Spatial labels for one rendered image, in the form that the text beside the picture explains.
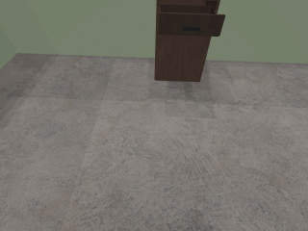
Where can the handle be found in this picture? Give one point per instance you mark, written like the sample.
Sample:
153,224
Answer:
191,28

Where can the drawer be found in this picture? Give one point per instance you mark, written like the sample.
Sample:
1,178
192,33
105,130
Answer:
172,18

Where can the cabinet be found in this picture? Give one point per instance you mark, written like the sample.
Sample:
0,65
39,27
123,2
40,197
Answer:
181,58

